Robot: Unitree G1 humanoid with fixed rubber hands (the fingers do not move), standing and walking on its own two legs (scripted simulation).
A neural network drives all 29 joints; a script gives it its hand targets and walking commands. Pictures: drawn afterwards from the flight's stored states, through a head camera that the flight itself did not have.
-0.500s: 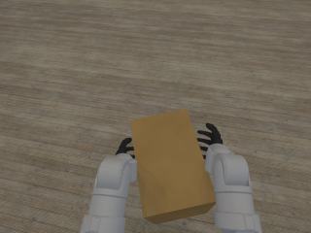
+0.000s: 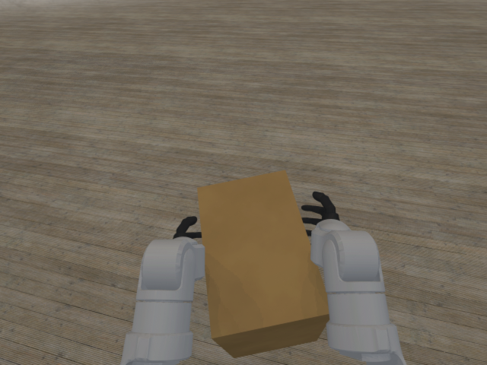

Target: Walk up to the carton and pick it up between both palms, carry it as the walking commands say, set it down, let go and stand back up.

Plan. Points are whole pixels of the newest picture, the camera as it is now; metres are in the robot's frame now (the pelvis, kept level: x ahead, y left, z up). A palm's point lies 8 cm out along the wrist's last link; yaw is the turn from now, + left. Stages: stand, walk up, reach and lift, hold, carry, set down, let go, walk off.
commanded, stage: carry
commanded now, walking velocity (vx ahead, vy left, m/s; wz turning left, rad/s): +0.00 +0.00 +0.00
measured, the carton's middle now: (258, 267) +0.32 +0.00 +0.02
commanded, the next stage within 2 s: none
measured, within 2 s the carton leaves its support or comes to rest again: neither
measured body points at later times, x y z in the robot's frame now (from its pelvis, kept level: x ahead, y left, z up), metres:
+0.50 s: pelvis -0.05 -0.03 +0.00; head -0.07 -0.04 +0.45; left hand +0.25 +0.08 +0.06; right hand +0.27 -0.15 +0.10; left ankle -0.01 +0.11 -0.73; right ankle +0.02 -0.09 -0.73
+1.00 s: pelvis -0.02 +0.02 +0.00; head -0.05 +0.03 +0.45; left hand +0.28 +0.14 +0.07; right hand +0.30 -0.09 +0.10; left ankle -0.01 +0.12 -0.73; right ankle +0.02 -0.09 -0.73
